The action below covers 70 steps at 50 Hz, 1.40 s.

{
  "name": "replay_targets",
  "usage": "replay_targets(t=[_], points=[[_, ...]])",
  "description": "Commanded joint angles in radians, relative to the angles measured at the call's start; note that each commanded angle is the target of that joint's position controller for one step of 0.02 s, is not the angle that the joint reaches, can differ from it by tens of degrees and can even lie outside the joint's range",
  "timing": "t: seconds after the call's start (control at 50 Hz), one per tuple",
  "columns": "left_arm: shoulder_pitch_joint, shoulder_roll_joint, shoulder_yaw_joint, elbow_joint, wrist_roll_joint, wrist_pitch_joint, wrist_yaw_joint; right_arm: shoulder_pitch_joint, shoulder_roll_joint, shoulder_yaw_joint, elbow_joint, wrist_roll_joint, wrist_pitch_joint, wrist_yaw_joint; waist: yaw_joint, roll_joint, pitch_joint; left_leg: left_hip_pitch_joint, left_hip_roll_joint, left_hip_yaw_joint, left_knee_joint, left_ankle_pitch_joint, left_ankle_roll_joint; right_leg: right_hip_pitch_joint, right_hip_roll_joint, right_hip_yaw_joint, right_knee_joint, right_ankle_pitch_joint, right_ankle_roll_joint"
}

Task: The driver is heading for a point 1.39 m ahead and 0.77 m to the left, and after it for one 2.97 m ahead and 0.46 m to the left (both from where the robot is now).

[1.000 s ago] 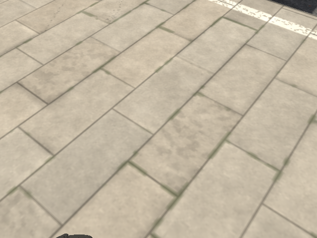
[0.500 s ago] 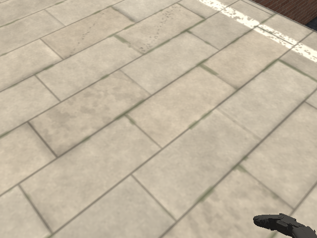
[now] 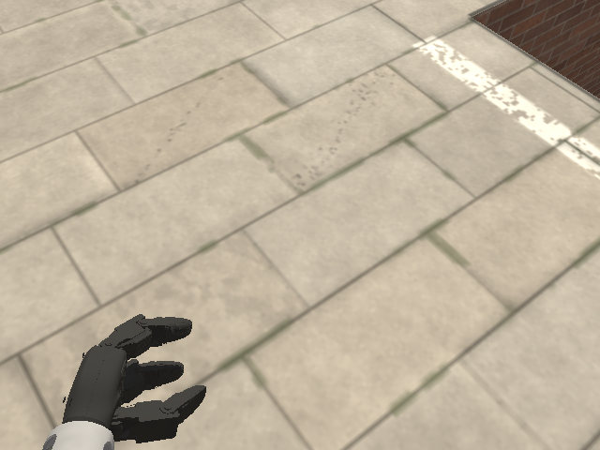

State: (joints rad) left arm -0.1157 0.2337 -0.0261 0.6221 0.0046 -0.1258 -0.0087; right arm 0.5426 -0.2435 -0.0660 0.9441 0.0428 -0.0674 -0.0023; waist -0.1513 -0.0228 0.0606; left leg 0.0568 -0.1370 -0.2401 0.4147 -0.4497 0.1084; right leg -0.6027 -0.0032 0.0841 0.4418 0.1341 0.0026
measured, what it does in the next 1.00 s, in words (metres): walks ahead, turning left: right foot, then left foot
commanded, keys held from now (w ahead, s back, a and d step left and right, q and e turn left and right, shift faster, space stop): q+shift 0.70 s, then shift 0.20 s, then e+shift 0.10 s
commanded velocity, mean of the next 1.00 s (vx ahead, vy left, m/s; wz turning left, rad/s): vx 0.11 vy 0.00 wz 0.81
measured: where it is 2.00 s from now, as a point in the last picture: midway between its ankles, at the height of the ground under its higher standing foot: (262, 445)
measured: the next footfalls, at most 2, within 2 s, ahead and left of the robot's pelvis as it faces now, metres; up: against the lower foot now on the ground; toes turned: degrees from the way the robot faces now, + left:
right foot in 0.02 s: +0.26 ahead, -0.13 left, +0.00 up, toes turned +6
left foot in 0.46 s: +0.23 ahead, +0.13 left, +0.00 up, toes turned +30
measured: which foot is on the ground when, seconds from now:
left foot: down 0.00-0.02, up 0.04-0.44, down 0.46-0.90, up 0.92-1.00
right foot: up 0.00-0.00, down 0.02-0.46, up 0.48-0.86, down 0.88-1.00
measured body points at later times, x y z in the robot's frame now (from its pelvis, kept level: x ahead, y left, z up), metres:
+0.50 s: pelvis +0.18 +0.01 +0.00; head +0.20 +0.06 +0.45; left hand +0.19 +0.34 -0.11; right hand +0.48 -0.17 -0.05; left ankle +0.19 +0.11 -0.73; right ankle +0.21 -0.14 -0.70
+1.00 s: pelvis +0.24 +0.00 +0.01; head +0.26 +0.01 +0.46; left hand +0.13 +0.28 -0.09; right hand +0.57 -0.03 -0.06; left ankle +0.15 +0.09 -0.69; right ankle +0.34 -0.06 -0.72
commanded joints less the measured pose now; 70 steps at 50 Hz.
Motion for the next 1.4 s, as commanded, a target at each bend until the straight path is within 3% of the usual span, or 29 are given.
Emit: replay_targets(t=[0.02,0.04,0.06,0.08,0.12,0.18,0.26,0.44,0.46,0.48,0.5,0.52,0.56,0.7,0.86,0.88,0.9,0.92,0.94,0.98,1.02,1.06,1.2,1.22,1.24,1.26,1.28,1.32,1.4], points=[[0.390,0.221,0.096,0.012,0.005,-0.028,0.040,-0.196,-0.155,-0.026,-0.140,-0.010,0.006,-0.027,0.323,0.155,-0.326,-0.360,0.056,-0.099,0.493,0.693,-0.103,0.806,-0.072,0.042,0.021,0.222,-0.057],[0.515,0.255,0.090,0.042,0.027,-0.012,0.044,-0.125,-0.007,0.014,-0.177,-0.066,0.016,-0.030,0.285,-0.095,-0.480,-0.564,-0.048,0.023,0.839,-0.270,-0.135,1.053,-0.352,0.248,0.208,0.818,-0.101],[0.499,0.232,0.080,0.020,0.058,0.000,0.020,0.144,-0.050,0.017,-0.188,-0.016,0.019,-0.021,0.175,-0.333,-0.702,-0.657,-0.011,-0.045,1.106,-0.331,-0.144,1.173,-0.586,0.599,0.166,0.812,-0.273],[0.360,0.209,0.094,-0.021,0.031,0.020,0.018,0.124,-0.117,0.009,-0.191,0.002,0.043,-0.021,0.160,-0.262,-0.656,-0.717,0.099,0.018,1.190,-0.197,-0.170,1.064,-0.554,0.608,0.075,0.388,-0.329],[0.224,0.087,0.065,-0.032,0.010,0.051,0.032,-0.085,-0.179,-0.025,-0.226,-0.005,0.082,-0.037,0.154,-0.025,-0.325,-0.763,0.172,0.147,1.124,-0.046,-0.203,0.701,-0.377,0.290,-0.029,0.160,-0.248],[0.146,0.114,0.082,0.012,0.015,0.050,0.027,-0.143,-0.098,-0.025,-0.288,0.001,0.111,-0.038,0.096,-0.076,-0.114,-0.662,0.243,0.180,0.905,-0.023,-0.198,0.350,-0.293,0.031,-0.148,0.156,-0.217],[0.124,0.185,0.119,0.043,0.013,0.049,0.037,-0.224,-0.084,-0.021,-0.343,-0.014,0.105,-0.022,0.102,-0.065,-0.188,-0.587,0.273,0.202,0.627,0.187,-0.166,0.379,-0.329,-0.086,-0.178,0.197,-0.245],[0.148,0.222,0.143,0.091,-0.044,0.096,0.014,-0.342,-0.190,-0.075,-0.396,-0.022,0.138,0.026,0.107,-0.036,-0.133,-0.345,0.170,0.333,0.161,0.303,-0.028,0.429,-0.316,-0.279,0.040,-0.172,-0.081],[0.212,0.197,0.140,0.110,-0.031,0.103,0.007,-0.256,-0.268,-0.106,-0.380,-0.030,0.131,0.008,0.084,0.109,-0.144,-0.194,0.201,0.211,0.063,0.573,0.028,0.323,-0.236,-0.330,0.264,-0.265,-0.017],[0.217,0.165,0.128,0.054,0.012,0.104,0.004,-0.244,-0.422,-0.136,-0.401,-0.036,0.128,-0.010,0.139,0.424,-0.126,-0.003,0.418,-0.211,0.017,0.888,0.198,-0.054,-0.065,-0.350,0.627,-0.782,0.081],[0.146,0.170,0.124,0.024,0.020,0.097,0.008,-0.245,-0.386,-0.118,-0.430,-0.066,0.093,0.003,0.093,0.300,-0.271,-0.003,0.488,-0.386,-0.036,0.745,0.300,-0.147,-0.011,-0.082,0.807,-0.828,0.077],[0.103,0.199,0.131,0.015,-0.007,0.094,0.011,-0.267,-0.353,-0.107,-0.434,-0.062,0.067,0.014,0.091,0.181,-0.265,-0.014,0.465,-0.314,-0.062,0.657,0.267,-0.173,-0.019,-0.024,0.835,-0.744,0.048],[0.124,0.199,0.134,0.035,0.002,0.092,0.031,-0.347,-0.289,-0.088,-0.444,-0.021,0.064,0.001,0.145,0.087,-0.200,-0.109,0.386,-0.211,-0.061,0.521,0.170,-0.158,-0.041,0.012,0.739,-0.591,0.024],[0.140,0.134,0.115,0.046,-0.004,0.100,0.020,-0.399,-0.266,-0.083,-0.487,-0.027,0.097,-0.040,0.165,0.120,-0.227,-0.258,0.270,-0.189,-0.027,0.476,0.125,0.053,0.057,0.024,0.402,-0.452,0.066],[0.219,0.145,0.120,0.053,-0.001,0.093,-0.006,-0.417,-0.209,-0.048,-0.485,-0.033,0.110,-0.023,0.163,0.197,-0.205,-0.335,0.240,-0.243,0.073,0.441,0.069,0.307,0.029,-0.031,0.075,-0.348,0.008],[0.234,0.163,0.126,0.053,0.010,0.092,-0.006,-0.394,-0.187,-0.041,-0.479,-0.034,0.110,-0.025,0.163,0.159,-0.194,-0.377,0.199,-0.217,0.115,0.337,0.027,0.379,-0.023,0.006,-0.009,-0.263,-0.021],[0.227,0.220,0.134,0.033,0.031,0.095,-0.002,-0.347,-0.136,-0.026,-0.477,-0.049,0.108,-0.027,0.126,-0.034,-0.189,-0.463,0.089,-0.099,0.300,0.071,-0.035,0.441,-0.207,0.199,-0.087,-0.154,-0.084],[0.219,0.244,0.133,0.045,0.057,0.094,0.000,-0.352,-0.157,-0.032,-0.502,-0.046,0.097,-0.027,0.095,-0.278,-0.122,-0.550,-0.012,0.041,0.438,-0.167,-0.096,0.353,-0.361,0.443,-0.165,-0.055,-0.267],[0.178,0.173,0.113,0.020,0.052,0.084,0.003,-0.362,-0.209,-0.048,-0.478,-0.055,0.087,-0.032,0.115,-0.195,-0.113,-0.538,0.049,-0.012,0.590,-0.162,-0.134,0.309,-0.374,0.489,-0.178,-0.131,-0.311],[0.127,0.119,0.089,0.015,0.017,0.083,0.001,-0.350,-0.164,-0.039,-0.427,-0.067,0.091,-0.027,0.090,-0.088,-0.111,-0.484,0.104,0.046,0.566,-0.072,-0.180,0.306,-0.239,0.325,-0.154,-0.259,-0.213],[0.150,0.194,0.114,0.015,-0.019,0.106,0.004,-0.403,-0.118,-0.025,-0.435,-0.068,0.084,-0.022,0.125,-0.110,-0.067,-0.490,0.116,0.129,0.436,-0.021,-0.202,0.336,-0.160,0.269,-0.117,-0.202,-0.176],[0.246,0.264,0.147,0.021,-0.024,0.130,0.009,-0.457,-0.105,-0.023,-0.443,-0.049,0.070,-0.024,0.176,-0.130,-0.083,-0.487,0.069,0.177,0.337,-0.041,-0.200,0.407,-0.136,0.282,-0.082,-0.108,-0.187],[0.236,0.211,0.158,-0.016,-0.059,0.161,0.035,-0.316,-0.142,-0.051,-0.355,-0.023,0.045,-0.021,0.125,-0.151,-0.217,-0.138,0.111,0.146,-0.084,0.262,-0.118,0.351,-0.084,0.359,0.008,-0.140,-0.115],[0.227,0.163,0.145,-0.034,-0.054,0.159,0.035,-0.297,-0.203,-0.067,-0.354,-0.048,0.051,-0.026,0.128,0.002,-0.209,-0.020,0.282,0.012,-0.081,0.363,-0.034,0.152,-0.015,0.257,0.153,-0.330,-0.058],[0.247,0.145,0.141,-0.063,-0.045,0.146,0.027,-0.336,-0.255,-0.080,-0.349,-0.085,0.059,-0.019,0.164,0.312,-0.166,-0.048,0.488,-0.203,-0.101,0.599,0.111,-0.043,0.105,0.058,0.324,-0.676,-0.001],[0.282,0.225,0.167,-0.040,-0.027,0.139,0.022,-0.388,-0.193,-0.063,-0.382,-0.099,0.051,-0.021,0.168,0.233,-0.156,-0.086,0.565,-0.192,-0.090,0.743,0.171,-0.067,0.024,0.052,0.572,-0.746,0.043],[0.309,0.250,0.181,-0.013,-0.034,0.143,0.017,-0.439,-0.142,-0.047,-0.396,-0.089,0.048,-0.030,0.189,0.161,-0.148,-0.110,0.510,-0.091,-0.075,0.754,0.140,-0.059,0.008,0.040,0.674,-0.695,0.057],[0.330,0.211,0.172,0.005,-0.032,0.166,0.017,-0.486,-0.126,-0.040,-0.394,-0.054,0.044,-0.042,0.195,0.137,-0.106,-0.108,0.412,0.063,-0.054,0.742,0.078,-0.111,-0.021,0.009,0.757,-0.566,0.093],[0.217,0.144,0.136,-0.067,-0.039,0.172,-0.007,-0.395,-0.165,-0.050,-0.361,-0.063,0.060,-0.055,0.118,0.160,-0.088,-0.075,0.397,0.177,-0.070,0.723,0.100,-0.130,-0.061,-0.076,0.630,-0.463,0.120]])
